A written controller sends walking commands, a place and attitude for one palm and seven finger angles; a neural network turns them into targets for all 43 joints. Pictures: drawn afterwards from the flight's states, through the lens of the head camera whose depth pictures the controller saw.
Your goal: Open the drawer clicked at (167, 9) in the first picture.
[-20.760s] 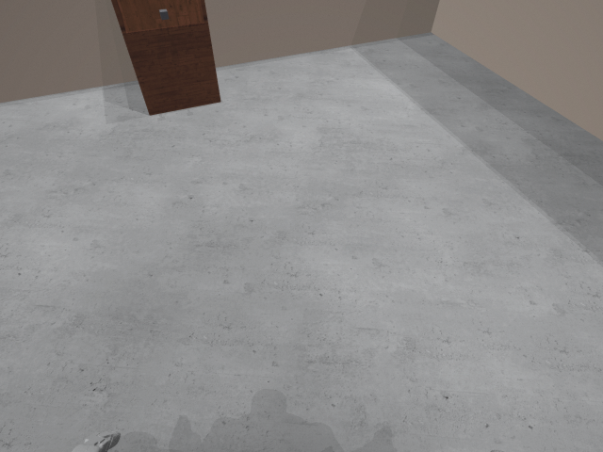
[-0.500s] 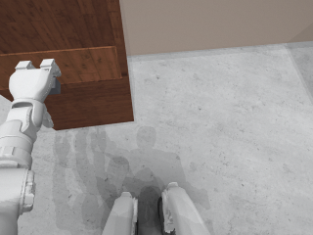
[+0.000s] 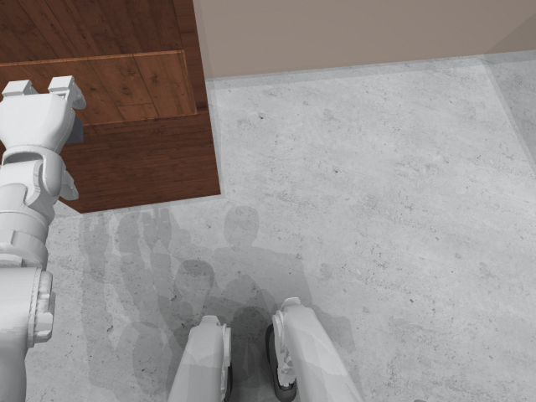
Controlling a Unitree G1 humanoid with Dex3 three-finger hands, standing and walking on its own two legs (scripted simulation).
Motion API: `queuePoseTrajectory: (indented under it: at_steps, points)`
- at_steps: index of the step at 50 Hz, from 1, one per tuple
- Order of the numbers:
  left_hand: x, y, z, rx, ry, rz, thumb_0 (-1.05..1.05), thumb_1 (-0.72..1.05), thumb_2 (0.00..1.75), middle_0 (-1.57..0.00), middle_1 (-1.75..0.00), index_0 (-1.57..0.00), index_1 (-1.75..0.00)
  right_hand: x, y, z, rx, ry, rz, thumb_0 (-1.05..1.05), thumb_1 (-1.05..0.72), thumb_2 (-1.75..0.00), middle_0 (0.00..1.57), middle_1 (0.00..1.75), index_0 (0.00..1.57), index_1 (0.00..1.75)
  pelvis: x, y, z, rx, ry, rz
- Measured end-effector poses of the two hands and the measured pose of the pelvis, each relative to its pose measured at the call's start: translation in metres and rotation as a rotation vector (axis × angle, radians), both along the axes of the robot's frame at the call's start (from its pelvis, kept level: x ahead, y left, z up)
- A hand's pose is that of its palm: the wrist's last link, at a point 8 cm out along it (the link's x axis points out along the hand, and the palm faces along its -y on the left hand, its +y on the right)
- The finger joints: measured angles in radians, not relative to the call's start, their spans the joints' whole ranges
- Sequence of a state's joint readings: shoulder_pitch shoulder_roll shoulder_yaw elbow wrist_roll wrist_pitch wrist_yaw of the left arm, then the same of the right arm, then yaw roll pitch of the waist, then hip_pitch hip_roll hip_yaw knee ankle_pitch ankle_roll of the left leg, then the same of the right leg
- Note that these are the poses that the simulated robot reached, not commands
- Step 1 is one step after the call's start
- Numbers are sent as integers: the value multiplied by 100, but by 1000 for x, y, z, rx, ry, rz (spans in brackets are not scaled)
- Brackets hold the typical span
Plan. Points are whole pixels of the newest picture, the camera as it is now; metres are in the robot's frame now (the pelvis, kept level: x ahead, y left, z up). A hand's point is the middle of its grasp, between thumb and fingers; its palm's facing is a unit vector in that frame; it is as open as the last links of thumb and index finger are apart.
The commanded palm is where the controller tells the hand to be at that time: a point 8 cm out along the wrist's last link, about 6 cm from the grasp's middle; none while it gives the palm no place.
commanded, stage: lower the fingers behind the handle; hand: left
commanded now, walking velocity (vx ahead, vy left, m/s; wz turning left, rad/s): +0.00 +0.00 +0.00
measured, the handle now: (66, 117) +0.55 +0.29 -0.06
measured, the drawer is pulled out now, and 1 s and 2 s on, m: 0.00 0.00 0.01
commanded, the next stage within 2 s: close the thumb around the handle in 0.80 s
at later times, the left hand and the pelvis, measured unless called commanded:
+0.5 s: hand (69, 151) +0.50 +0.29 -0.07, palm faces -0.07 +0.01 -1.00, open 13.8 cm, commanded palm +0.49 +0.26 -0.03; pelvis -0.01 +0.00 -0.02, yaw +0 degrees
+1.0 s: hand (70, 152) +0.50 +0.29 -0.07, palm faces -0.05 +0.01 -1.00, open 13.7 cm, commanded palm +0.49 +0.27 -0.03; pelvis -0.01 +0.00 -0.03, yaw +0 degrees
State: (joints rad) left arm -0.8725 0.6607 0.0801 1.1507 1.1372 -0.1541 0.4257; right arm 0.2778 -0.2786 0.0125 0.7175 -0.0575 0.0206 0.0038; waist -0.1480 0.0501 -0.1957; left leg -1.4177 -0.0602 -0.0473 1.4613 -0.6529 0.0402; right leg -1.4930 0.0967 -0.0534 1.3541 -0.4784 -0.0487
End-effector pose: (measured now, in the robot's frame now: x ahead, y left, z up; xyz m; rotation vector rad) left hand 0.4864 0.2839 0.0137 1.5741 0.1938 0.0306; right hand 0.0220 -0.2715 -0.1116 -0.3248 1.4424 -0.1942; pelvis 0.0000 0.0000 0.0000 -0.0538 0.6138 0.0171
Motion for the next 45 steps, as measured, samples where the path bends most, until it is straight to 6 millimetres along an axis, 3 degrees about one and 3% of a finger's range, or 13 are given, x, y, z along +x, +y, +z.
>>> queuePoseTrajectory:
  at_steps: [10, 21, 30, 45]
  points:
    - [-11, -5, -29, -25, -63, -21, 0, -49, 31, -32, -120, -32, -120, -11, 3, -20, 13, 47, -10, 0, -91, -90, 20, 30, 20, 29, -6, 5, -18, -5, 22, -6]
    - [-5, -1, -31, 22, -64, 47, 0, -49, 31, -32, -120, -32, -120, -3, 5, -27, 26, 6, 6, 0, -91, -90, 20, 30, 20, 30, -12, 3, -24, -10, 23, 2]
    - [-4, -6, -32, -5, -15, 22, 1, -49, 31, -32, -120, -32, -120, -8, 2, -26, 17, 0, 1, 0, -91, -90, 20, 30, 20, 29, -12, 1, -25, -3, 22, -5]
    - [-3, -2, -34, 8, -76, 15, 0, -49, 31, -32, -120, -31, -120, -8, -1, -39, 22, 14, 10, 0, -91, -90, 20, 30, 20, 29, -15, 0, -34, -1, 35, -5]
